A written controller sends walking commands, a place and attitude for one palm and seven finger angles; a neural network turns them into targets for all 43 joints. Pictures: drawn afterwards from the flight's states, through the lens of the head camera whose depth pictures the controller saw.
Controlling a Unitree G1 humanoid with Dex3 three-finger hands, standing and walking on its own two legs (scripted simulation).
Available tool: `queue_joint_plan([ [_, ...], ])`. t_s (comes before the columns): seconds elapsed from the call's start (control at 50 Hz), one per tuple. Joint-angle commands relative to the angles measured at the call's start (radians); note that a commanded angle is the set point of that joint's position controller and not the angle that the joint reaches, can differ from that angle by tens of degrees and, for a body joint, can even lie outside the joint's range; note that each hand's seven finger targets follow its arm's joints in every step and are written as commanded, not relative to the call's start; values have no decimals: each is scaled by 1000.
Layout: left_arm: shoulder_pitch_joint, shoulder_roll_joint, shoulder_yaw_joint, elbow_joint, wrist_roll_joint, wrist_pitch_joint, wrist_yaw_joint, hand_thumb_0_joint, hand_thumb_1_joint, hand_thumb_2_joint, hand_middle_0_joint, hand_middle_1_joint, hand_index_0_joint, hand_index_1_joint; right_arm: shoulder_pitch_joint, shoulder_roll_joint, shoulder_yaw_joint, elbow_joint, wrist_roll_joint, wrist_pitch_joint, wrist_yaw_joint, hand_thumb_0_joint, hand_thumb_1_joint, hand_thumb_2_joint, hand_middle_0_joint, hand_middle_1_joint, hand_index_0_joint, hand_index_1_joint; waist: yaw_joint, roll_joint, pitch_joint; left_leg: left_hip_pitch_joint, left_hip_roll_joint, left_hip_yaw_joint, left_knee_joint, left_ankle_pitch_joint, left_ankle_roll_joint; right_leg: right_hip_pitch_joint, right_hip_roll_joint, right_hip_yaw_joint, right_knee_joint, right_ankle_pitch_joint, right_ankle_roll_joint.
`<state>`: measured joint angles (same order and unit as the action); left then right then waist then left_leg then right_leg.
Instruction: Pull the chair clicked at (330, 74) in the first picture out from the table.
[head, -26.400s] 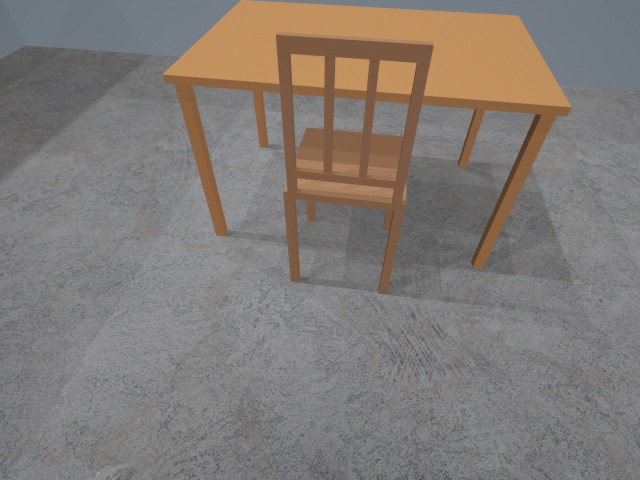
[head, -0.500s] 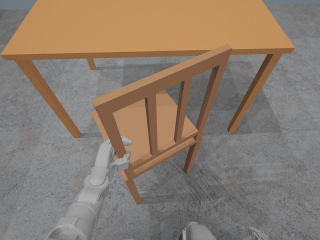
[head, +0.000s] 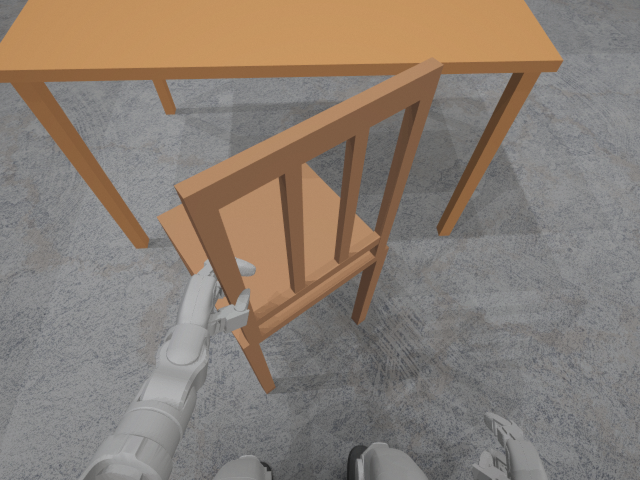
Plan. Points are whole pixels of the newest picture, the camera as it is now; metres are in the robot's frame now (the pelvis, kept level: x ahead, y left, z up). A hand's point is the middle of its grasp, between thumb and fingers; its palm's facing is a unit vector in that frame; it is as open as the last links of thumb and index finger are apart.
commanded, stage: step backward, pulling the chair out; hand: left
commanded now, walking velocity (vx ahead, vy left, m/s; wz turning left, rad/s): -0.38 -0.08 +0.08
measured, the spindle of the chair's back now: (294, 240) +0.44 +0.04 -0.04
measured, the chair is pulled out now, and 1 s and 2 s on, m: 0.26 0.41 0.48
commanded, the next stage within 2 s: stop walking, hand still on the chair in 1.08 s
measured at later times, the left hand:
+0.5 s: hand (236, 370) +0.25 +0.11 -0.05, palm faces -0.08 -0.97 -0.21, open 5.9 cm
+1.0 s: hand (233, 432) +0.18 +0.11 -0.05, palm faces -0.09 -0.97 -0.21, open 6.0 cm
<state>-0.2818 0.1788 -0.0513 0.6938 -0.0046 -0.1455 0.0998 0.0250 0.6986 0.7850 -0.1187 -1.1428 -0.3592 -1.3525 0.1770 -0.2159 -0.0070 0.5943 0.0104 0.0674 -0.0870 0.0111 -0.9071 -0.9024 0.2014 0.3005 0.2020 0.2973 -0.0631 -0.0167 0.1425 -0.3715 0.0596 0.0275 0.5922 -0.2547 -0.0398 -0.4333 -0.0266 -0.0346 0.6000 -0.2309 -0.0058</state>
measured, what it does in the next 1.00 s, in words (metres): walks backwards: left foot, then right foot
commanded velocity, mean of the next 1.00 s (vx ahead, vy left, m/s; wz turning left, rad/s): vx -0.37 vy -0.05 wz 0.02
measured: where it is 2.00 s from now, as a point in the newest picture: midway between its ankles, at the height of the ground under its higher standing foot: outside the picture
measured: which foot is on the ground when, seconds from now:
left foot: down 0.00-0.08, up 0.10-0.36, down 0.38-0.62, up 0.64-0.88, down 0.90-1.00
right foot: down 0.00-0.42, up 0.44-0.54, down 0.56-1.00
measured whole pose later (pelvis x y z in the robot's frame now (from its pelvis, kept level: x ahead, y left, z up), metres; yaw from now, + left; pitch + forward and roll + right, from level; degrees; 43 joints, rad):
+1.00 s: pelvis -0.16 +0.00 +0.00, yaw +3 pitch +1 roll +1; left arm -0.33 0.15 -0.09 0.69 0.00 -0.12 0.10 0.04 0.71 0.80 -0.07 -1.19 -0.35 -1.28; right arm 0.17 -0.24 -0.02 0.61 0.02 0.05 -0.09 0.01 -0.91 -0.90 0.20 0.30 0.20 0.30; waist -0.07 -0.01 0.18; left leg -0.33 0.08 0.02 0.56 -0.25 -0.08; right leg -0.44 -0.04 -0.03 0.63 -0.28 0.00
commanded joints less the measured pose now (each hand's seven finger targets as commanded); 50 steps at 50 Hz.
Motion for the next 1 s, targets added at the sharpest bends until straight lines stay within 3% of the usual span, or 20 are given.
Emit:
queue_joint_plan([
  [0.0,-211,47,6,-221,2,-97,-5,0,900,900,-500,-1450,-500,-1450,9,-139,-48,-72,-2,-40,1,0,-900,-900,200,300,200,300,24,195,-349,20,215,-159,-105,333,112,260,-26,30,-14,89,-11],
  [0.04,-223,96,36,-197,2,-106,1,0,900,900,-500,-1450,-500,-1450,36,-129,-58,-65,6,-48,-9,0,-900,-900,200,300,200,300,12,-14,-419,33,92,-48,14,134,42,274,-141,134,-140,270,-42],
  [0.08,-198,149,69,-116,-1,-94,14,0,900,900,-500,-1450,-500,-1450,31,-129,-58,-42,16,-56,-18,0,-900,-900,200,300,200,300,36,-208,-401,50,-48,-18,283,-276,8,104,-316,305,-353,6,-135],
  [0.14,-232,120,72,-45,16,-67,20,0,900,900,-500,-1450,-500,-1450,-3,-101,-23,-8,5,-71,-11,0,-900,-900,200,300,200,300,57,-160,-411,-58,-36,-120,454,-277,13,219,-352,273,-307,97,-165],
  [0.18,-226,121,81,-15,15,-60,18,0,900,900,-500,-1450,-500,-1450,-9,-108,-10,0,9,-72,-12,0,-900,-900,200,300,200,300,54,-154,-429,-35,-32,-107,357,-264,6,267,-318,192,-240,256,-144],
  [0.26,-228,73,53,6,-3,-57,11,0,900,900,-500,-1450,-500,-1450,47,-122,-13,20,15,-81,-20,0,-900,-900,200,300,200,300,57,-194,-442,24,-50,-38,120,-240,8,310,-307,186,-246,274,-126],
  [0.34,-233,38,5,-23,-13,-55,2,0,900,900,-500,-1450,-500,-1450,86,-144,-25,17,16,-71,-31,0,-900,-900,200,300,200,300,28,-83,-455,142,23,-12,-266,42,25,324,-231,104,-117,267,-53],
  [0.38,-229,-4,-25,-69,-18,-59,-6,0,900,900,-500,-1450,-500,-1450,53,-186,-48,-36,11,-55,-32,0,-900,-900,200,300,200,300,40,153,-413,166,214,-190,-277,346,107,212,-63,0,54,227,16],
  [0.42,-311,-25,-53,-196,-7,-81,-22,0,900,900,-500,-1450,-500,-1450,15,-134,-35,-57,-14,-52,-14,0,-900,-900,200,300,200,300,21,354,-374,215,273,-184,-212,709,132,113,-48,-10,214,37,13],
  [0.46,-283,-45,-45,-162,0,-88,-19,0,900,900,-500,-1450,-500,-1450,34,-133,-43,-34,-15,-55,13,0,-900,-900,200,300,200,300,29,302,-308,275,306,-179,-141,915,145,38,-13,4,206,-169,-9],
  [0.52,-324,-41,-35,-100,12,-101,-13,0,900,900,-500,-1450,-500,-1450,104,-155,-66,-3,4,-64,36,0,-900,-900,200,300,200,300,17,140,-343,431,239,-125,60,1034,67,145,5,-34,-179,95,-37],
  [0.54,-341,-28,-35,-83,19,-113,-15,0,900,900,-500,-1450,-500,-1450,121,-157,-69,11,9,-69,37,0,-900,-900,200,300,200,300,11,105,-389,396,205,-99,112,982,39,265,-6,-33,-240,323,-52],
  [0.56,-366,2,-28,-73,27,-129,-19,0,900,900,-500,-1450,-500,-1450,126,-142,-66,16,7,-69,30,0,-900,-900,200,300,200,300,8,23,-419,246,158,-60,177,702,12,436,-87,47,-229,639,-88],
  [0.6,-364,75,28,19,17,-123,-15,0,900,900,-500,-1450,-500,-1450,80,-129,-55,16,10,-72,5,0,-900,-900,200,300,200,300,31,-179,-427,-64,1,-46,283,-220,-20,579,-318,238,-134,1204,-206],
  [0.62,-349,90,47,37,5,-113,-14,0,900,900,-500,-1450,-500,-1450,63,-133,-56,19,17,-78,-1,0,-900,-900,200,300,200,300,46,-219,-446,-108,12,-101,326,-307,-6,578,-369,226,-111,1176,-210],
  [0.68,-288,88,60,31,15,-106,-3,0,900,900,-500,-1450,-500,-1450,15,-114,-24,18,13,-68,-4,0,-900,-900,200,300,200,300,48,-64,-454,-59,1,-99,226,-241,-10,492,-341,169,-115,941,-166],
  [0.82,-175,54,22,-102,-16,-69,5,0,900,900,-500,-1450,-500,-1450,6,-117,-22,-40,20,-35,-22,0,-900,-900,200,300,200,300,32,-183,-456,122,13,-20,-66,47,-1,369,-255,70,-88,617,-79],
  [0.9,-150,-30,-35,-186,-19,-80,-15,0,900,900,-500,-1450,-500,-1450,1,-147,-44,-79,11,-28,-1,0,-900,-900,200,300,200,300,37,167,-392,155,278,-219,-201,569,155,207,-5,0,107,-31,20],
  [0.96,-237,-25,-58,-290,2,-89,-25,0,900,900,-500,-1450,-500,-1450,-5,-122,-39,-81,-5,-51,16,0,-900,-900,200,300,200,300,26,377,-373,202,275,-150,-139,673,150,162,-10,-4,101,-123,6],
  [0.98,-230,-8,-46,-282,5,-88,-26,0,900,900,-500,-1450,-500,-1450,13,-125,-43,-72,-5,-55,21,0,-900,-900,200,300,200,300,22,352,-388,216,270,-140,-115,650,144,172,0,-1,72,-107,9],
])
